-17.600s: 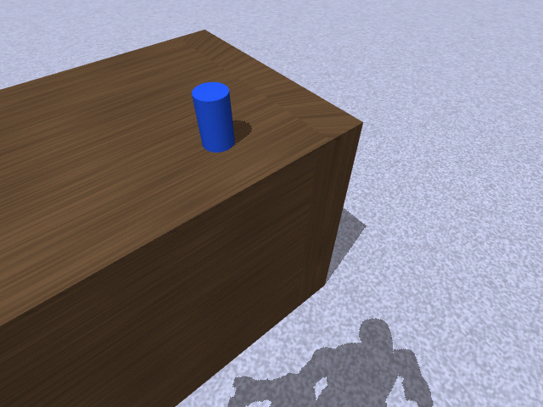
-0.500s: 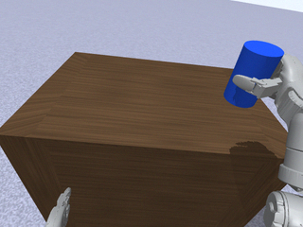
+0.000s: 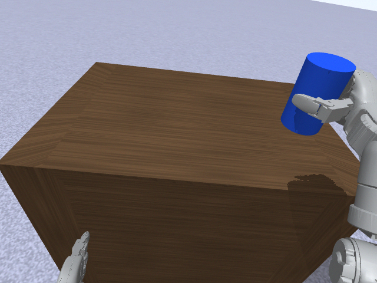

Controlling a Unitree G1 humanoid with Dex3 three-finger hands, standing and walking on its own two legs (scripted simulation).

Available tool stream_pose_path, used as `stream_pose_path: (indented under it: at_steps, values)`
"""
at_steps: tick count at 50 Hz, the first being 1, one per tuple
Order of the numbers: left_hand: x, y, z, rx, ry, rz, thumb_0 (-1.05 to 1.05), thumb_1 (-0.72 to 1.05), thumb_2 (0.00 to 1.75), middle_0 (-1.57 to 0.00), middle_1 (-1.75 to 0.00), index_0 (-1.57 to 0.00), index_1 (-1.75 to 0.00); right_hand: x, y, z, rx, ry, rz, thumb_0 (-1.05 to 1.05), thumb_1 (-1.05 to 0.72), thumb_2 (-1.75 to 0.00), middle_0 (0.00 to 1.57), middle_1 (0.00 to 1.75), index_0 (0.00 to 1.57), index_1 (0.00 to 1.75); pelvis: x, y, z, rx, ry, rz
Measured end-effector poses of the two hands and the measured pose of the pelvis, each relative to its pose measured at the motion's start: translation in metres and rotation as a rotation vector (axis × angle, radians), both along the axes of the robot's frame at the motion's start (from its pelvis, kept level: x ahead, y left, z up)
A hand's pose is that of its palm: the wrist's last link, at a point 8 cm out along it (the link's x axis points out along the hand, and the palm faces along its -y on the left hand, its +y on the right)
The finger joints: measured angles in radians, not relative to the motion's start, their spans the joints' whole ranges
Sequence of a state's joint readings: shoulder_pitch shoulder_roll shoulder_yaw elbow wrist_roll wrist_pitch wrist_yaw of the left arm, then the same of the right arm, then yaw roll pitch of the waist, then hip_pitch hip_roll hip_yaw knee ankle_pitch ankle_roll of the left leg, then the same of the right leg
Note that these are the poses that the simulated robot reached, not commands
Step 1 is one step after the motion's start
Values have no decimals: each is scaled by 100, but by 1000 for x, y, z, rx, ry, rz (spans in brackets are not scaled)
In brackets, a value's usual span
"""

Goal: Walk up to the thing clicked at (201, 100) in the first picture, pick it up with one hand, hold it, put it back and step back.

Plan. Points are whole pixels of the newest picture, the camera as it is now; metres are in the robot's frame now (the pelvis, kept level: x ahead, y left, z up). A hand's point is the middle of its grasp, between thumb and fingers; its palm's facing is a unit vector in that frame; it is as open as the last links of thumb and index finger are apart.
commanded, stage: hold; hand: right
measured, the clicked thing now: (313, 95) +0.35 -0.17 +0.31
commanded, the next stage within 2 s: crouch in 0.88 s
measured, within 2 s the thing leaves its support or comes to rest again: neither
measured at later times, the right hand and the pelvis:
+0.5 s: hand (317, 90) +0.35 -0.18 +0.32, palm faces +0.14 +0.99 +0.01, open 10.3 cm; pelvis +0.00 +0.00 +0.00, yaw +0 degrees
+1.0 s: hand (321, 87) +0.35 -0.17 +0.33, palm faces +0.13 +0.99 -0.01, open 10.3 cm; pelvis +0.00 +0.00 +0.00, yaw +0 degrees
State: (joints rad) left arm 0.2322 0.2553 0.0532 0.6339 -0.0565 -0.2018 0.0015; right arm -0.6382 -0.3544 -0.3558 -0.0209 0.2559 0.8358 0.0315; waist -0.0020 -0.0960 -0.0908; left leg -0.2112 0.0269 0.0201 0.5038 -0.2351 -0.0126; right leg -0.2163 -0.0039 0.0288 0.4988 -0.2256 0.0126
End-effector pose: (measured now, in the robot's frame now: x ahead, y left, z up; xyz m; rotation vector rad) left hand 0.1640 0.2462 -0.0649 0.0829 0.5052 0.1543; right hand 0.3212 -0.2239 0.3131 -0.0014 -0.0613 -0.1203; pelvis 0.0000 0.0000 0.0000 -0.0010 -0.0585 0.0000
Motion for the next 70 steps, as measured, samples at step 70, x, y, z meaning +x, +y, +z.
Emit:
stream_pose_path:
  at_steps: [70]
  values:
    - [-25, 3, -1, 39, 26, 12, -1, -52, 5, -5, -5, -5, -4, 44, -7, -56, 45, 134, -60, 0, 50, -113, 73, 109, 74, 109, -9, 4, -2, 0, 14, 8]
